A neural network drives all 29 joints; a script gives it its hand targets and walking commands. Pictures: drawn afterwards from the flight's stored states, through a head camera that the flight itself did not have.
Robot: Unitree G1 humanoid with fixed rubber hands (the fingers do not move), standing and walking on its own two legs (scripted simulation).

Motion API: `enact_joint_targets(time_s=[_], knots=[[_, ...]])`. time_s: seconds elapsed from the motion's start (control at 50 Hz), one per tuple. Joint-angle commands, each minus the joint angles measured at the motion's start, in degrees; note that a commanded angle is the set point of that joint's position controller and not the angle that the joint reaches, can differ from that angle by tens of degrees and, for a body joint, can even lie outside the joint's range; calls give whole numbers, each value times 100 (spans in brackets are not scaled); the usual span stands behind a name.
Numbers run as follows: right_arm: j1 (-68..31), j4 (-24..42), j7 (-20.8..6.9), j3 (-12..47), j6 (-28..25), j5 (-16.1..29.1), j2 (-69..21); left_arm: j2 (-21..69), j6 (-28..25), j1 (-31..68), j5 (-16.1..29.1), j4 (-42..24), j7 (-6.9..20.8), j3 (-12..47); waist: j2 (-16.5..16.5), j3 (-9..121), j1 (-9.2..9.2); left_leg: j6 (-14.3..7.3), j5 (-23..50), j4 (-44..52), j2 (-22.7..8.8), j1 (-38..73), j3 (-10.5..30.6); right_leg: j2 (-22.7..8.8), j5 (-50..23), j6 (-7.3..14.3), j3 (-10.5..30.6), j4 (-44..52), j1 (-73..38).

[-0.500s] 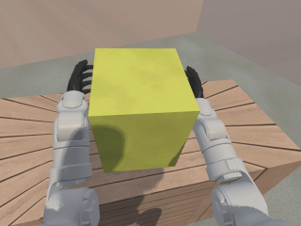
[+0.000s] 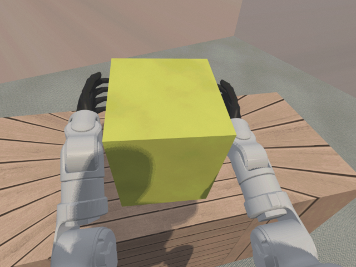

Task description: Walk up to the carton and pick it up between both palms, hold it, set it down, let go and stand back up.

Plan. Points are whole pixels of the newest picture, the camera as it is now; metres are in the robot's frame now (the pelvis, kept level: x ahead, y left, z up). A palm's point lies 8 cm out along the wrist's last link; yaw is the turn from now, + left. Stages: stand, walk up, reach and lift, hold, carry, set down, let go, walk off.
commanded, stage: hold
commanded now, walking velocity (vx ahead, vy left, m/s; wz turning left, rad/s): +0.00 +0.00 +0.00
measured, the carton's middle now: (163, 135) +0.35 +0.00 +0.14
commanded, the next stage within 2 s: none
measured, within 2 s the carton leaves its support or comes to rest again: neither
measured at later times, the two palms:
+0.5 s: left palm (87, 110) +0.36 +0.16 +0.20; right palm (228, 115) +0.36 -0.14 +0.18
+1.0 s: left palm (89, 109) +0.36 +0.15 +0.20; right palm (229, 115) +0.36 -0.14 +0.18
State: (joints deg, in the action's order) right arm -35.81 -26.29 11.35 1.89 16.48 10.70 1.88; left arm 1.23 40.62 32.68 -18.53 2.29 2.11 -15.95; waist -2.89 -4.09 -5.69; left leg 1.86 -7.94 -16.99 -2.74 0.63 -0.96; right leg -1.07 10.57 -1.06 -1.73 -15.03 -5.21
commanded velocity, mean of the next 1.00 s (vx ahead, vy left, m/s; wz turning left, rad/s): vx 0.00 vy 0.00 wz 0.00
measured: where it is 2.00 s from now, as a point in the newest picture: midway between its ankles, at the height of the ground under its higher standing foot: outside the picture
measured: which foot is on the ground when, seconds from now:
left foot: down 0.00-1.00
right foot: down 0.00-1.00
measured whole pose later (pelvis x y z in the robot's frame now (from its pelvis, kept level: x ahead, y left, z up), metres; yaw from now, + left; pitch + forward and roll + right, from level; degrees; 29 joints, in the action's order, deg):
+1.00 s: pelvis +0.00 +0.00 +0.00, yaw +0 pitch -10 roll +0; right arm -37.2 -28.5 11.2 1.1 15.8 10.7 1.9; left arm 1.0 39.9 34.2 -18.7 4.7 1.7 -16.1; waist -2.8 -3.9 -5.5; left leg 1.7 -8.1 -17.0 -2.7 0.6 -1.0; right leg -1.0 10.2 -1.1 -1.7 -14.4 -5.3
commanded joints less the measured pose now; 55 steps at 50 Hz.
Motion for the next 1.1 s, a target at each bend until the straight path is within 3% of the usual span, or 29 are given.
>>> enact_joint_targets(time_s=[0.0,0.06,0.1,0.12,0.16,0.18,0.2,0.24,0.28,0.34,0.36,0.38,0.4,0.44,0.5,0.52,0.54,0.56,0.6,0.66,0.78,0.8,0.82,0.88,0.9,0.98,1.0,1.02,1.08], knots=[[-4022,1353,-294,1963,-260,366,-3212,3019,-269,3212,610,-139,951,2649,379,1912,-43,-67,1255,-8,441,1116,-271,382,-1248,-224,-316,262,499],[-4049,1720,-276,2181,-365,434,-3525,3069,-497,3588,833,-545,884,2748,321,2643,-3,-80,1577,-173,484,1171,-239,396,-1825,-263,-294,131,248],[-4183,1328,-302,2007,-286,288,-3369,2996,-411,3426,679,-61,840,2647,349,2095,100,-130,1224,-87,451,1037,-246,376,-1273,-255,-306,213,495],[-4018,1038,-333,1793,-290,221,-3229,3037,-372,3406,642,-4,889,2698,385,1655,-108,-93,949,42,454,981,-315,358,-945,-221,-317,319,703],[-4247,1129,-355,1978,-267,239,-3291,2931,-389,3580,616,-32,918,2478,246,1804,125,-197,893,84,430,1008,-303,339,-823,-254,-321,280,603],[-4120,867,-362,1808,-246,138,-3242,3046,-389,3494,545,218,892,2511,249,1897,11,-141,869,85,419,931,-292,395,-777,-217,-350,280,609],[-4378,1162,-349,1926,-334,243,-3349,3030,-368,3418,581,221,904,2407,271,2130,136,-165,1017,50,437,1015,-307,365,-985,-201,-342,298,582],[-4206,973,-347,1884,-306,306,-3288,3192,-395,3575,695,75,853,2715,454,1865,-104,-62,1280,-38,418,1200,-265,402,-966,-162,-350,327,599],[-4078,732,-356,1650,-330,221,-3225,3094,-437,3592,684,109,877,2531,375,1904,27,-136,984,65,387,1067,-278,420,-687,-176,-375,315,671],[-4474,1115,-381,1690,-425,217,-3220,3351,-452,3655,788,124,826,2828,493,2170,-106,-31,1163,-90,422,1079,-276,429,-883,-141,-391,316,633],[-4372,1304,-366,1770,-467,261,-3255,3280,-452,3418,827,42,802,2780,353,2390,-19,-56,1419,-123,393,1136,-227,441,-1136,-124,-335,292,486],[-4055,871,-370,1674,-374,187,-3169,3235,-432,3507,686,17,785,2674,537,2155,-163,-48,1287,-59,409,1167,-247,409,-1055,-137,-351,283,555],[-4389,1072,-391,1766,-419,366,-3312,3240,-441,3590,721,98,803,2695,542,2137,39,-50,1277,-43,411,1134,-223,449,-873,-132,-333,298,592],[-4061,1009,-414,1736,-359,268,-3186,3108,-428,3483,669,-47,809,2667,402,1928,-6,-50,1288,-60,422,1117,-314,434,-1003,-186,-364,273,583],[-3940,896,-429,1681,-358,279,-3128,3295,-420,3568,683,-123,778,2730,707,1966,-17,3,1304,-23,391,1116,-233,447,-680,-81,-337,322,642],[-4163,1215,-427,1817,-436,284,-3132,3251,-444,3484,726,-151,772,2744,424,2154,-9,-12,1478,-94,407,1157,-255,458,-1013,-153,-346,266,528],[-4139,1243,-404,1975,-396,373,-3233,3212,-392,3135,642,32,768,2639,376,2268,115,-63,1620,-142,406,1207,-216,457,-1330,-162,-331,235,464],[-4275,1390,-366,1924,-435,402,-3190,3324,-407,3321,798,10,766,2800,363,2273,-48,-32,1588,-150,419,1164,-199,472,-1336,-165,-365,251,506],[-4346,1648,-372,2033,-412,384,-3294,3148,-431,3419,800,-222,782,2724,258,2140,94,-96,1513,-200,434,1119,-233,403,-1321,-218,-298,231,415],[-3966,1001,-362,1902,-345,334,-3230,3073,-398,3278,677,-42,789,2719,529,1913,22,-49,1439,-70,386,1213,-247,412,-1242,-197,-333,245,523],[-4170,1230,-353,1922,-328,308,-3281,3066,-439,3638,752,-188,833,2747,277,2044,-73,-99,1039,13,453,1078,-246,367,-952,-233,-355,299,602],[-4158,1174,-350,1806,-365,224,-3270,3175,-437,3764,859,-323,819,2947,370,2154,-232,-54,1194,-54,434,1115,-253,365,-1009,-187,-377,280,604],[-4300,1245,-366,1801,-386,294,-3285,3176,-453,3485,742,26,820,2684,442,2167,57,-97,1170,-78,397,999,-201,370,-944,-186,-339,257,669],[-3836,1207,-358,2034,-371,408,-3371,3201,-524,3645,879,-552,728,2971,639,2444,-136,-1,1759,-188,433,1291,-209,413,-1555,-203,-372,163,469],[-3973,1324,-360,2124,-329,467,-3328,3109,-465,3493,772,-401,736,2818,638,2314,78,-6,1776,-196,440,1259,-210,423,-1590,-216,-338,155,386],[-4078,1347,-276,2038,-238,350,-3302,2959,-273,3126,517,42,898,2431,109,1887,17,-144,1193,-66,450,1094,-263,350,-1393,-252,-290,250,406],[-3808,1102,-266,1898,-188,278,-3177,2950,-247,3149,452,-117,952,2436,210,1770,-86,-150,1248,6,458,1073,-287,326,-1438,-255,-309,254,312],[-4133,1296,-292,2101,-267,421,-3350,2968,-327,3402,634,-279,941,2536,160,2072,85,-154,1389,-37,433,1149,-226,362,-1491,-305,-315,194,317],[-4086,1585,-270,2029,-337,424,-3334,3176,-386,3526,830,-569,883,2844,403,2282,-96,-17,1735,-160,452,1298,-240,443,-1733,-219,-366,151,346]])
